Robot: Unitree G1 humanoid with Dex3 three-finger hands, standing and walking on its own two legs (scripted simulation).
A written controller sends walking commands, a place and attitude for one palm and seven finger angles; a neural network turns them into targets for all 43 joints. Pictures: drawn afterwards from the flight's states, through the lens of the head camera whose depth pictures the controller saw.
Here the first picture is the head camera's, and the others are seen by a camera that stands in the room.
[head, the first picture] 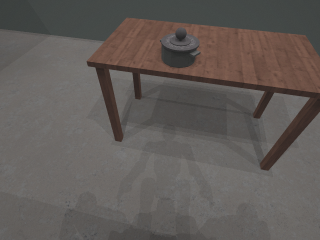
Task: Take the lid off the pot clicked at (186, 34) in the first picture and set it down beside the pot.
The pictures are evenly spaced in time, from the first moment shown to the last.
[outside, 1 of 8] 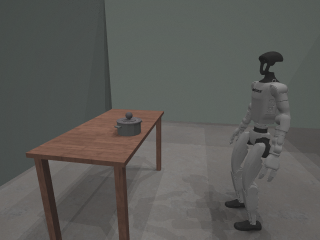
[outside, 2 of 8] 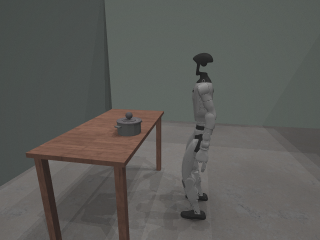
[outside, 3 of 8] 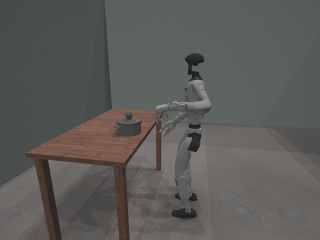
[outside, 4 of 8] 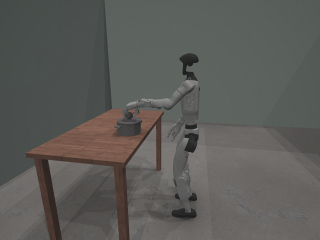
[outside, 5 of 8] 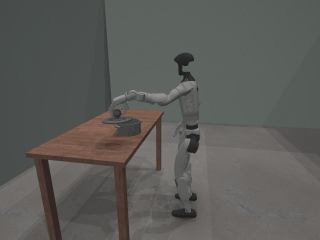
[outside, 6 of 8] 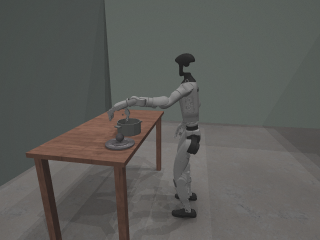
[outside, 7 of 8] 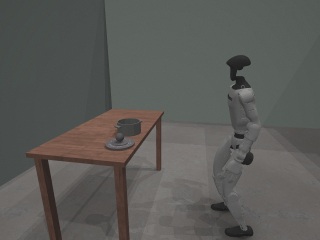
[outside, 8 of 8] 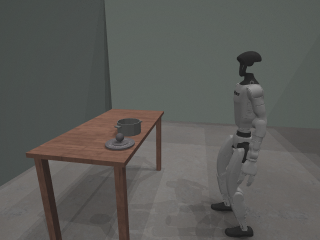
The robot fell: no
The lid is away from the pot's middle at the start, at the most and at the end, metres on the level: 0.00 0.25 0.24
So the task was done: yes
